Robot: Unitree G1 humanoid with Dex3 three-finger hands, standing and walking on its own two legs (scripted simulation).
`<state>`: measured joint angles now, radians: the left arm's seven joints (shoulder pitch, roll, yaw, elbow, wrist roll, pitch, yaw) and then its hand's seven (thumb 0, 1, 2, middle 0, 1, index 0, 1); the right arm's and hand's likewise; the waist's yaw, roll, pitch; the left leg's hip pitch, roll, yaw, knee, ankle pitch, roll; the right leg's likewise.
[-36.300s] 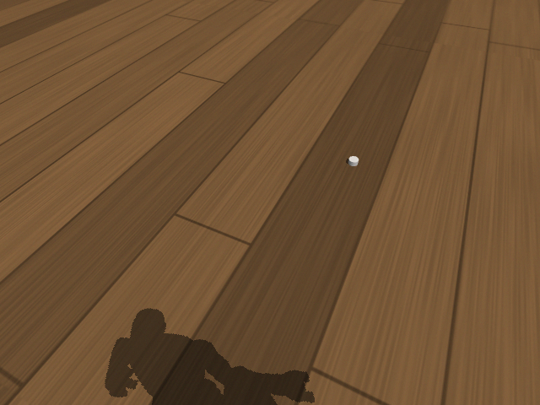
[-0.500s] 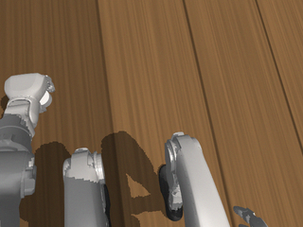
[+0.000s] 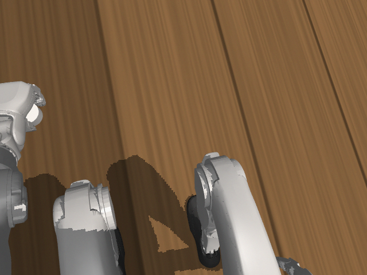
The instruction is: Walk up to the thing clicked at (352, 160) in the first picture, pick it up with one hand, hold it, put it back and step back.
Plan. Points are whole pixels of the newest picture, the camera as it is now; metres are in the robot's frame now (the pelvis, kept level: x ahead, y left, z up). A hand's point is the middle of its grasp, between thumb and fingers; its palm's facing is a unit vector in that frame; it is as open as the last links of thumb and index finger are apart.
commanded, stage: lower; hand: left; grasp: from above
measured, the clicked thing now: (27, 114) +0.50 +0.28 -0.20
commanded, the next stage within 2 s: rest in 0.40 s
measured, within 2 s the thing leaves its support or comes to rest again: rests again in 1.52 s
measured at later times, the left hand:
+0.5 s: hand (31, 122) +0.48 +0.28 -0.21, palm faces -0.44 -0.07 -0.89, open 7.1 cm
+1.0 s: hand (40, 124) +0.49 +0.27 -0.26, palm faces -0.44 -0.09 -0.89, open 7.1 cm
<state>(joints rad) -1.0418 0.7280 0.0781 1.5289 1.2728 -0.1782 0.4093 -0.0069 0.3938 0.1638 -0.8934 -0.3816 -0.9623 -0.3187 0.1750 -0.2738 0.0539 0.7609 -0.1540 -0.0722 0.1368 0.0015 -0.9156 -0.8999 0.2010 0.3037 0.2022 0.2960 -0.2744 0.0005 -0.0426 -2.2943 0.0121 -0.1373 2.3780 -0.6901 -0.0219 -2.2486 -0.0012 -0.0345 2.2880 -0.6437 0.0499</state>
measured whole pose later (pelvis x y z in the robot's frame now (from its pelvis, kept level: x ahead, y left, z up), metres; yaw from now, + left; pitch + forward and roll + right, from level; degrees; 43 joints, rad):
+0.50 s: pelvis +0.00 +0.00 -0.02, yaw -2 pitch +33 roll -9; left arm -1.05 0.81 0.12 1.59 1.32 -0.21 0.48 -0.02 0.39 0.14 -0.93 -0.33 -0.99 -0.29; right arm 0.16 -0.30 0.10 0.74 -0.20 -0.09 0.16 0.00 -0.92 -0.90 0.20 0.30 0.20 0.30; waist -0.32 -0.04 0.02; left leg -2.35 0.00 -0.18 2.47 -0.70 -0.03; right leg -2.29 0.01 -0.06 2.36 -0.65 0.06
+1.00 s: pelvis +0.01 +0.01 -0.04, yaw -5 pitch +31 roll -11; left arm -1.06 0.92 0.17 1.69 1.34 -0.22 0.56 -0.01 0.39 0.13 -0.93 -0.33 -1.00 -0.28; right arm 0.15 -0.31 0.18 0.73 -0.26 -0.15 0.22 0.00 -0.91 -0.90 0.20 0.30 0.20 0.30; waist -0.37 -0.08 0.10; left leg -2.37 0.00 -0.23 2.55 -0.73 -0.03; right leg -2.29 0.02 -0.10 2.39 -0.65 0.07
